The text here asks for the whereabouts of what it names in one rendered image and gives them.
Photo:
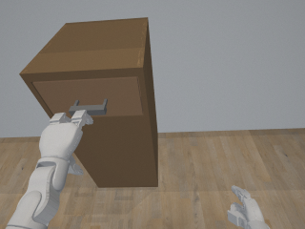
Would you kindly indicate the handle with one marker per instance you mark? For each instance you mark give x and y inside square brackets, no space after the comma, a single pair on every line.
[91,109]

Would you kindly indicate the robot left forearm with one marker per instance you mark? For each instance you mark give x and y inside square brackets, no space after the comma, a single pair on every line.
[42,200]

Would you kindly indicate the robot left hand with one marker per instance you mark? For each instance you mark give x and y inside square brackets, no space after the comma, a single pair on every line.
[62,136]

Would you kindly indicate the cabinet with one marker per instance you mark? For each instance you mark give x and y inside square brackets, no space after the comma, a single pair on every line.
[118,151]

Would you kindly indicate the robot right forearm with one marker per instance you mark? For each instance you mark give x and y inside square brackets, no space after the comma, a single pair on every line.
[257,224]

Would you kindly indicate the drawer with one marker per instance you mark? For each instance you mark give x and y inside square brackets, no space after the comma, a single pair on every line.
[123,94]

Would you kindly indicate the robot right hand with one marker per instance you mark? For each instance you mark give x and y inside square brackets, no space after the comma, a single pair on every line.
[240,215]

